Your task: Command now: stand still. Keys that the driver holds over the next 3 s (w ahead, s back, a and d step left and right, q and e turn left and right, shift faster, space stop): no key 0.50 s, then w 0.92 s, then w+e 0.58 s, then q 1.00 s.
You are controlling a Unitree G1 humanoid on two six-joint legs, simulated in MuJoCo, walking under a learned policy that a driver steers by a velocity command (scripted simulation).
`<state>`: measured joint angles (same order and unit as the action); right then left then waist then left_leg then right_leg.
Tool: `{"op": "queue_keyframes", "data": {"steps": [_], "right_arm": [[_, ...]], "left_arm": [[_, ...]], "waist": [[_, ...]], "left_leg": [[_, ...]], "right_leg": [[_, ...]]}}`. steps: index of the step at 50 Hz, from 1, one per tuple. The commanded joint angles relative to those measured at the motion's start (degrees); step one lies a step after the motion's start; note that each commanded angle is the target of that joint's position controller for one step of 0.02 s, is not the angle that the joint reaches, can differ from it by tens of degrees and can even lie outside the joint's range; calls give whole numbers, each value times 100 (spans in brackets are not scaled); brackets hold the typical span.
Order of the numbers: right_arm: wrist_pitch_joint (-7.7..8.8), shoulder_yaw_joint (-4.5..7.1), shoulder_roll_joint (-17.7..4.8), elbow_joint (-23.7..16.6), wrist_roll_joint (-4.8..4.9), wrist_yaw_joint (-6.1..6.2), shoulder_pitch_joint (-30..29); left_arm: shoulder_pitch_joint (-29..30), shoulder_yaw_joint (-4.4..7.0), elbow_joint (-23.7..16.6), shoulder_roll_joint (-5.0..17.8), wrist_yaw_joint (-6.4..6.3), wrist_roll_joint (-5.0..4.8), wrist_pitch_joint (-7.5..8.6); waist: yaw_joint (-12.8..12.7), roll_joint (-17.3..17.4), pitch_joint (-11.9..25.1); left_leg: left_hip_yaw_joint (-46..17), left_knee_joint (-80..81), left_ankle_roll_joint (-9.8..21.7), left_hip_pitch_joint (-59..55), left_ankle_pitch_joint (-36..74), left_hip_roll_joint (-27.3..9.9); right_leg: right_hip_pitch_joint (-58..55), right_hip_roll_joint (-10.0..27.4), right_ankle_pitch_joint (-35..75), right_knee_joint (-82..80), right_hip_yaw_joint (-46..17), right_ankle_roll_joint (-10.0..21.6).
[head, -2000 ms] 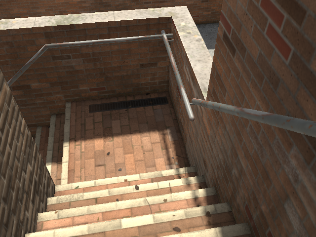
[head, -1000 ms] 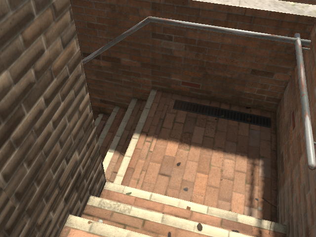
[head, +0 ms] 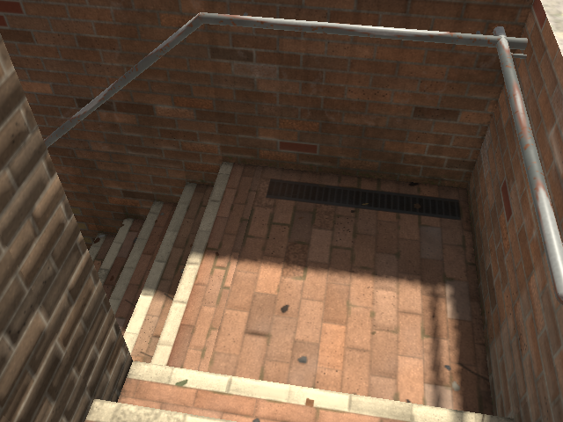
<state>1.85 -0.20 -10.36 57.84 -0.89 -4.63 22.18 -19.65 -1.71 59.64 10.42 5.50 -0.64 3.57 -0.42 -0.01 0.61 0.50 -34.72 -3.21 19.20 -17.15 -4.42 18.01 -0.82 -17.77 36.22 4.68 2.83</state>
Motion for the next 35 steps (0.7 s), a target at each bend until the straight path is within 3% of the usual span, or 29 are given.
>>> {"op": "queue_keyframes", "data": {"steps": [1,2,3,5,7,10,17,22,23,25,26,27,28,29,31,33,34,35], "right_arm": [[210,181,-560,-119,-1,-213,354],[253,211,-635,-152,84,-207,233],[284,224,-605,-157,112,-212,104],[283,220,-479,-164,56,-214,85],[289,239,-464,-205,69,-200,-38],[276,293,-530,-190,56,-192,-42],[259,319,-498,-58,82,-134,-85],[227,352,-581,-12,71,-115,-157],[231,377,-614,38,13,-108,-189],[223,380,-585,86,31,-90,-212],[213,419,-661,134,24,-62,-138],[211,543,-947,151,-56,10,-61],[220,623,-1074,163,-147,86,1],[238,653,-1000,184,-232,170,120],[332,602,-578,308,-287,329,387],[393,560,-365,281,-257,414,431],[427,560,-325,260,-191,422,435],[421,583,-434,258,-168,416,440]], "left_arm": [[-848,315,69,676,86,168,62],[-574,333,11,595,87,188,91],[-450,341,-1,485,68,138,106],[-333,352,34,362,40,108,99],[-188,402,10,426,29,69,95],[-128,458,39,511,-16,94,99],[-28,550,53,559,-111,102,66],[-71,604,129,538,-124,116,51],[39,622,76,532,-128,140,64],[24,644,95,517,-140,124,74],[-56,687,124,585,-157,139,68],[-102,803,105,823,-215,230,66],[-164,880,96,911,-284,330,73],[-283,913,107,836,-360,409,91],[-358,848,107,407,-526,469,184],[-182,747,-10,27,-629,385,281],[-128,719,-49,-98,-684,336,316],[-377,722,2,-77,-709,321,349]], "waist": [[-176,149,-1130],[-133,316,-1035],[-160,343,-824],[-141,293,-664],[-139,258,-417],[-103,266,-274],[-63,207,-153],[-73,138,-204],[-64,133,-247],[-67,119,-193],[-62,115,-204],[-42,147,-336],[-32,170,-575],[-20,192,-849],[60,331,-873],[134,457,-616],[115,491,-581],[13,487,-432]], "left_leg": [[55,1104,176,549,-879,174],[26,1241,205,612,-882,171],[47,1228,244,578,-830,167],[53,1224,281,464,-543,130],[55,1132,308,270,-98,96],[123,980,352,-20,625,90],[228,829,398,-463,1393,114],[264,825,420,-534,1463,143],[268,820,441,-507,1533,169],[285,812,450,-576,1546,178],[271,889,513,-585,988,170],[212,960,720,-486,-239,168],[-3,1096,964,-277,-1599,79],[-278,1165,1234,-109,-2453,-78],[-825,1158,1724,-289,-2627,-433],[-1284,1185,1994,-623,-1864,-718],[-1334,990,2069,-537,-1164,-788],[-1434,744,2123,-363,-881,-860]], "right_leg": [[260,130,-1332,-1463,-369,127],[75,93,-1156,-1285,-252,50],[-164,94,-808,-1227,-224,23],[-369,33,-263,-1163,-156,-15],[-545,45,134,-1132,-118,-52],[-560,65,541,-1113,-107,-91],[-543,129,1087,-1101,-87,-161],[-582,162,1180,-1066,-76,-188],[-576,135,1236,-1057,-73,-176],[-611,154,1290,-1060,-72,-171],[-621,145,790,-1097,-55,-134],[-507,74,-333,-1025,-3,-3],[-275,111,-1438,-1019,-109,180],[-8,206,-2146,-983,-290,415],[214,314,-2076,-622,-511,745],[242,260,-1183,-186,-397,775],[207,177,-931,198,-253,720],[-44,96,-635,379,-160,618]]}}
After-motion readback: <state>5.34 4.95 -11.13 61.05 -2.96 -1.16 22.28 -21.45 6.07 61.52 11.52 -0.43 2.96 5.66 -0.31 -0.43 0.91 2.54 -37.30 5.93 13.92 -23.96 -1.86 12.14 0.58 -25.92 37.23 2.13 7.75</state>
